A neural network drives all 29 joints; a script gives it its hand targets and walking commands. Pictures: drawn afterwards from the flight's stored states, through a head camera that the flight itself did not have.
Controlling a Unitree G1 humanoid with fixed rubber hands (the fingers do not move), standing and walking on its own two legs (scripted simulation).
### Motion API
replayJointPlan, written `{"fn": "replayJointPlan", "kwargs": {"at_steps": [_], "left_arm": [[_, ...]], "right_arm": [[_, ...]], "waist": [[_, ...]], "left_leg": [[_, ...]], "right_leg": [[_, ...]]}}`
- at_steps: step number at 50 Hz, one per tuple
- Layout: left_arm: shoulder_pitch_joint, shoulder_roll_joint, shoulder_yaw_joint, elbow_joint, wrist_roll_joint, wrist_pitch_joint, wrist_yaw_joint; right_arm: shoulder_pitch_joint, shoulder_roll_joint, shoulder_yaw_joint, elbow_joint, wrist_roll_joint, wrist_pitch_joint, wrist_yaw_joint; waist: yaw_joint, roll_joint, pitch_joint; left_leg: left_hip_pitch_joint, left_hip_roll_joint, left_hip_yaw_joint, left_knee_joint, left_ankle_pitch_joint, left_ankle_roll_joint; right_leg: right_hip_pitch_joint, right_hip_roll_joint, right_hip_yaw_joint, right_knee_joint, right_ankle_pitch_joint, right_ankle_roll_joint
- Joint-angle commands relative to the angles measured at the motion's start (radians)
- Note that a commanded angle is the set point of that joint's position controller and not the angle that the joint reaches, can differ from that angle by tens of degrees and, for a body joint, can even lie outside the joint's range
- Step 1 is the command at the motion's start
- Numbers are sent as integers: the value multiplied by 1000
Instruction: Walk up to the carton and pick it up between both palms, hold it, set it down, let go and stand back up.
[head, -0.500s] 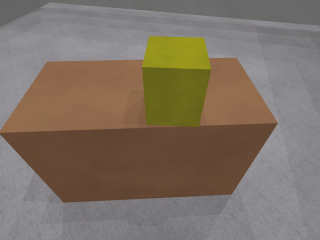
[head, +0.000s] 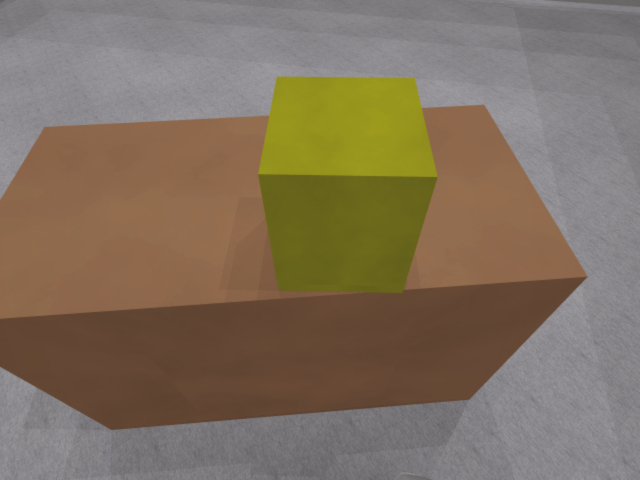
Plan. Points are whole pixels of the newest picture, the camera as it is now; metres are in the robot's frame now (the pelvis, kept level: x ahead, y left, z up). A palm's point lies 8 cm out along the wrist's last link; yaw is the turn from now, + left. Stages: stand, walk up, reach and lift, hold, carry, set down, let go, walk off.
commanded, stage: walk up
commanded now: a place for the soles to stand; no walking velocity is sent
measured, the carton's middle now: (342, 190) +0.52 +0.00 +0.05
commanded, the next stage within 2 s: none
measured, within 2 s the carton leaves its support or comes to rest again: neither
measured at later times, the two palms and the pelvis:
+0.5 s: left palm out of the picture +0.07 +0.23 -0.13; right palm out of the picture +0.04 -0.28 -0.11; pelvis -0.04 -0.02 +0.00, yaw +1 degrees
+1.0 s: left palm out of the picture -0.06 +0.22 -0.12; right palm out of the picture -0.03 -0.28 -0.11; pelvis -0.07 -0.03 +0.02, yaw +2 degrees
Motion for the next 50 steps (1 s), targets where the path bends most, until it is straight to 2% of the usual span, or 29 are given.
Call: {"fn": "replayJointPlan", "kwargs": {"at_steps": [1, 2, 3, 4, 5, 6, 7, 8, 9, 11, 14, 17, 18, 20, 22, 23, 24, 25, 26, 28, 29, 32, 33, 35, 37, 39, 43, 46, 50], "left_arm": [[-49, 224, 35, -53, 20, 14, -1], [-81, 237, 37, -55, 25, 24, -8], [-82, 231, 37, -62, 20, 34, -16], [-51, 182, 23, -60, 15, 40, -23], [-23, 156, 23, -72, 8, 52, -20], [-45, 177, 36, -65, 13, 72, -9], [-64, 183, 49, -70, 33, 82, -10], [-104, 193, 52, -78, 34, 85, -12], [-89, 188, 53, -66, 44, 91, -16], [-70, 185, 53, -73, 50, 97, -20], [-48, 170, 47, -83, 40, 82, -37], [-76, 165, 47, -104, 28, 69, -42], [-80, 143, 38, -115, 25, 60, -43], [-46, 122, 33, -115, 19, 47, -43], [41, 147, 41, -99, 11, 23, -44], [80, 208, 64, -104, 14, 7, -42], [79, 271, 84, -110, 12, 0, -39], [50, 313, 78, -113, -5, 1, -39], [-19, 293, 83, -117, -8, 6, -42], [-108, 237, 58, -139, -3, 13, -44], [-118, 218, 52, -146, 3, 15, -41], [-30, 229, 48, -120, 4, 11, -55], [-3, 205, 35, -113, -5, 5, -59], [34, 159, 18, -95, -10, -1, -61], [26, 158, 12, -81, -14, 4, -56], [44, 193, 24, -60, -13, 3, -60], [79, 193, 12, -29, -6, -16, -57], [121, 198, 14, -10, -6, -25, -56], [157, 190, 3, 3, -5, -32, -51]], "right_arm": [[156, -55, -31, -48, 0, -22, -13], [178, -67, -37, -46, 0, -34, -15], [152, -89, -49, -59, -2, -41, -18], [133, -186, -76, -91, -5, -48, -18], [40, -268, -105, -131, -9, -37, -23], [-3, -312, -121, -144, 3, -33, -29], [-32, -281, -119, -155, 3, -35, -31], [-64, -258, -116, -175, 5, -33, -32], [-59, -236, -110, -174, -7, -32, -41], [-56, -206, -108, -197, -6, -36, -43], [-78, -207, -110, -216, -16, -43, -36], [-55, -220, -113, -232, -27, -48, -27], [-46, -209, -105, -232, -26, -45, -22], [-58, -237, -105, -233, -27, -30, -8], [-129, -244, -91, -232, -30, -14, 6], [-120, -217, -78, -237, -26, -17, 15], [-112, -154, -56, -247, -17, -17, 17], [-123, -118, -43, -248, -6, -2, 2], [-105, -129, -50, -223, -5, 13, -7], [-106, -170, -52, -199, 1, 7, 5], [-74, -171, -53, -175, 1, -5, 11], [-47, -166, -46, -141, -20, -35, 13], [-65, -179, -48, -144, -22, -40, 15], [-72, -180, -36, -124, -13, -38, 21], [-78, -193, -37, -108, 1, -36, 30], [-88, -199, -35, -98, 2, -35, 30], [-67, -195, -34, -66, 4, -43, 36], [-82, -212, -33, -52, 6, -40, 35], [-82, -211, -24, -38, 6, -37, 34]], "waist": [[-34, -127, -155], [-60, -89, -178], [-46, -32, -156], [-45, 164, -158], [-34, 217, -66], [-55, 212, -52], [-44, 144, -20], [-56, 103, 13], [-38, 79, 11], [-26, 119, -4], [-33, 190, -157], [-56, 185, -223], [-61, 145, -258], [-58, 162, -285], [6, 125, -258], [24, 64, -305], [23, -101, -304], [27, -198, -245], [1, -221, -168], [-24, -229, -61], [-38, -241, -65], [-18, -175, -114], [-1, -128, -115], [20, -84, -119], [15, -25, -65], [17, 0, -21], [11, 75, -15], [21, 51, -44], [9, 2, -82]], "left_leg": [[98, 18, 32, -363, 298, -8], [128, 19, 30, -486, 481, -7], [127, 29, 22, -553, 625, 1], [129, 218, -263, -610, 827, 45], [34, 379, -431, -695, 866, 169], [-101, 422, -470, -730, 832, 281], [-97, 420, -441, -718, 834, 308], [-70, 373, -353, -700, 927, 290], [-17, 350, -329, -663, 1000, 263], [41, 283, -263, -602, 1086, 197], [203, 218, -214, -570, 1037, 213], [293, 226, -241, -550, 961, 225], [324, 220, -246, -535, 951, 221], [264, 216, -214, -494, 885, 201], [126, 170, -125, -400, 934, 142], [3, 129, -88, -318, 834, 86], [-149, 45, -23, -225, 459, 22], [-103, -8, -4, -193, 33, 13], [3, 19, -49, -142, 7, 19], [12, 24, -36, -264, 111, 21], [-17, 25, -28, -370, 224, 22], [121, 24, 11, -519, 531, 28], [132, 50, -46, -543, 592, 39], [82, 82, -103, -590, 452, 66], [-50, 83, -120, -696, 200, 59], [-56, 67, -106, -713, 192, 44], [-36, 96, -138, -757, 171, 62], [-47, 96, -141, -776, 105, 64], [10, 90, -111, -736, 187, 67]], "right_leg": [[33, -221, 139, -79, 482, -156], [44, -199, 108, -13, 414, -122], [22, -170, 86, 65, 394, -83], [-91, -94, 39, 199, 127, -3], [-164, 1, 19, 334, -344, 52], [-94, -13, 120, 505, -435, 61], [-117, -37, 165, 593, -404, 72], [-171, -29, 164, 613, -392, 74], [-220, -31, 188, 615, -371, 88], [-227, -24, 210, 604, -302, 96], [-209, -8, 188, 505, -273, 102], [-190, -12, 181, 293, -302, 98], [-156, 14, 161, 187, -340, 93], [-17, 29, 107, -5, -289, 84], [204, 16, 103, -241, 74, 57], [333, -86, 220, -204, 328, 26], [398, -236, 397, -186, 557, -32], [162, -341, 455, -250, 460, -158], [-20, -346, 465, -291, 220, -197], [-63, -201, 301, -302, 39, -132], [-3, -150, 246, -242, 118, -89], [6, -119, 224, -158, 143, -50], [-11, -126, 234, -164, 116, -38], [21, -91, 241, -219, -101, -15], [94, -65, 238, -241, -256, -3], [58, -68, 239, -244, -267, 3], [43, -44, 212, -224, -192, 3], [66, -30, 199, -217, -200, 6], [44, -45, 217, -241, -174, 10]]}}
